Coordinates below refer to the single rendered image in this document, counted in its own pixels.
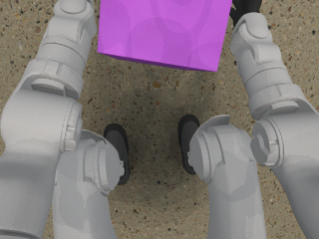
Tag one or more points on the right robot upper arm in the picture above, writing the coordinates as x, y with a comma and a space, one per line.
289, 145

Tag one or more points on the left robot forearm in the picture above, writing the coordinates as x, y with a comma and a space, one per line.
63, 53

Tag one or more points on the right robot forearm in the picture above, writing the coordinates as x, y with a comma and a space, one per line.
260, 67

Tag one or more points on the robot right hand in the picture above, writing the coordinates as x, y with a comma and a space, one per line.
243, 7

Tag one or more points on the right robot foot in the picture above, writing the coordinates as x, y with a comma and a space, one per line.
187, 126

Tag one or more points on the left robot upper arm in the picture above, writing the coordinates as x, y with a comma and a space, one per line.
38, 128

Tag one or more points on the carton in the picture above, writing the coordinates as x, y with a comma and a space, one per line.
180, 34

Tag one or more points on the left robot shin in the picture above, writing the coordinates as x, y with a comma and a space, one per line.
86, 134

